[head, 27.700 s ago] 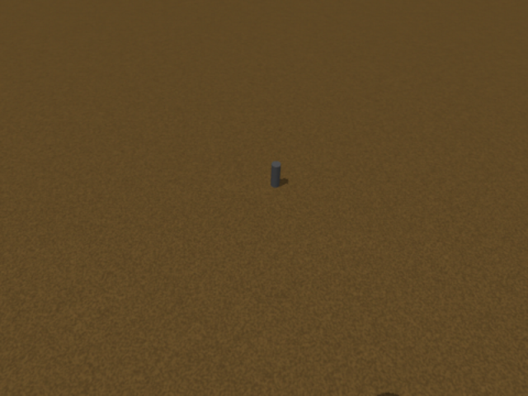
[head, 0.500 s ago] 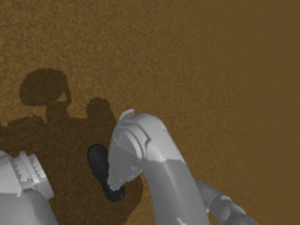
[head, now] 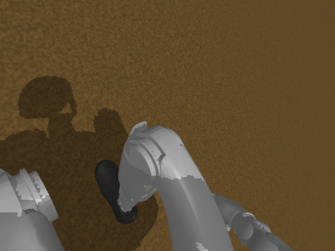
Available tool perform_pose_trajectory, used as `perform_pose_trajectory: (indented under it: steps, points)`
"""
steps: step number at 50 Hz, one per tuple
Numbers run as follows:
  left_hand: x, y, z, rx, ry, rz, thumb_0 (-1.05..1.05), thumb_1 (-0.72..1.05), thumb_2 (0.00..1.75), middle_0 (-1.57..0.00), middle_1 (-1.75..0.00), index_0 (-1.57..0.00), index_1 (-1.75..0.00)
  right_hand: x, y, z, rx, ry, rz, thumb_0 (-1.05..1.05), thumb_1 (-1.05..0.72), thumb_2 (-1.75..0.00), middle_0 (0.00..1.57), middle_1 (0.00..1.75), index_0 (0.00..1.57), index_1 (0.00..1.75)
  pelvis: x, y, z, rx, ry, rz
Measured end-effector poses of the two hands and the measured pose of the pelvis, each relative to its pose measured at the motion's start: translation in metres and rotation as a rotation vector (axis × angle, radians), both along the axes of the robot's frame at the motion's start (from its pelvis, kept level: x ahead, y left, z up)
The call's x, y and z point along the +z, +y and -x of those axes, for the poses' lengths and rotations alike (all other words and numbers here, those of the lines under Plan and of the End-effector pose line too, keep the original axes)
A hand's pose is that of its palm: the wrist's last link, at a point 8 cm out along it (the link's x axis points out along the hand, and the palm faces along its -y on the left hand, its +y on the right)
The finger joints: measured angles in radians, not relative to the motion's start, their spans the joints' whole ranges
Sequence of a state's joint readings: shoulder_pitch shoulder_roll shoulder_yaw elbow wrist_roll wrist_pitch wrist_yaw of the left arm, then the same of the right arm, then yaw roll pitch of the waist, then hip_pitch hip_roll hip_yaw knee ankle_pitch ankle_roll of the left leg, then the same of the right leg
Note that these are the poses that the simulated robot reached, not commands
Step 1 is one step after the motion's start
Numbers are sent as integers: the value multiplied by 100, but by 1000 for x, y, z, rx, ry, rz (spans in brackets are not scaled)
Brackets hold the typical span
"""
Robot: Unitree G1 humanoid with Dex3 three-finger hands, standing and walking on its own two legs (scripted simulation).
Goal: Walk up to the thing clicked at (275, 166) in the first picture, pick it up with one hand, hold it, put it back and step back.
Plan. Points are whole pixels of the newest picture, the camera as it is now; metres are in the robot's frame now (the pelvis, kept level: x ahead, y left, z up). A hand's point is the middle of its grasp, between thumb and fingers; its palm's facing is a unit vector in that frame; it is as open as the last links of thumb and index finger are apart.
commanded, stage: open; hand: left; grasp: from the side
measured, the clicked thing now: out of the picture +0.50 +0.31 -0.24
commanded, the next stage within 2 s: withdraw in 0.34 s
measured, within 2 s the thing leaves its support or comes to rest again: neither
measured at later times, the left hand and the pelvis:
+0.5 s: hand out of the picture +0.51 +0.31 -0.17, palm faces +0.39 -0.92 +0.00, open 14.7 cm; pelvis +0.00 +0.00 +0.00, yaw +0 degrees
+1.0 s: hand out of the picture +0.49 +0.40 -0.12, palm faces +0.39 -0.90 -0.17, open 17.0 cm; pelvis +0.00 +0.00 +0.01, yaw +2 degrees
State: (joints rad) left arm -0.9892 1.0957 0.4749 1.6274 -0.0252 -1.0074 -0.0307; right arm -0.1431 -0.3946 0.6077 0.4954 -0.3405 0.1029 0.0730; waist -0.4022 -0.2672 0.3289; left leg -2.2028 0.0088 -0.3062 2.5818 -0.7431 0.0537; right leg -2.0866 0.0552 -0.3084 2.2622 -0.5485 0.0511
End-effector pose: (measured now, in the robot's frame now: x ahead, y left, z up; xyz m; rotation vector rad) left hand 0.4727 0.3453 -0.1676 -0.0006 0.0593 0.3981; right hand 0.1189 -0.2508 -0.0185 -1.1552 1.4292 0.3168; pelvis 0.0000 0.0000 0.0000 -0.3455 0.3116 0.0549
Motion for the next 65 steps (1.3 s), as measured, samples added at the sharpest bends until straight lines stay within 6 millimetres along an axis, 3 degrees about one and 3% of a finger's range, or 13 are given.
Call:
perform_pose_trajectory:
  steps: [16,32,39,45,53,56,62,65]
  points:
    - [-3,-1,1,-6,2,13,-1,-32,39,-55,-52,-56,-51,-1,2,9,-27,5,-5,0,-90,-90,20,30,21,30,-2,0,0,-4,0,-2]
    - [2,8,1,4,-12,-11,-2,-47,28,-32,-33,-32,-33,-1,-1,1,-15,3,3,0,-90,-90,20,30,21,30,0,-1,-1,0,3,-4]
    - [36,51,-1,71,-80,-65,-2,-50,24,-24,-26,-24,-26,-1,-3,6,-54,-10,13,0,-90,-90,20,30,21,30,0,-1,-1,1,13,-12]
    - [67,88,9,40,-12,-118,-2,-55,20,-20,-23,-20,-22,-3,-4,11,-103,-16,-9,0,-90,-90,20,31,21,30,4,-1,-2,10,45,-22]
    - [51,97,31,27,271,-78,-2,-57,13,-12,-15,-12,-15,-3,2,11,-218,-59,-47,0,-91,-91,20,31,21,30,12,-1,0,19,83,-39]
    - [58,108,37,70,300,-80,-2,-57,11,-11,-13,-11,-13,-2,3,13,-262,-60,-52,0,-93,-92,20,31,21,30,15,-2,-1,23,104,-48]
    - [119,154,58,213,289,-180,-2,-50,13,-10,-11,-10,-11,1,0,14,-364,-86,-75,0,-92,-91,20,31,21,30,24,-2,-7,36,163,-68]
    - [149,164,76,222,349,-248,-2,-47,13,-9,-10,-9,-10,-2,-1,10,-408,-95,-116,0,-92,-91,20,31,21,30,33,0,-9,46,195,-77]
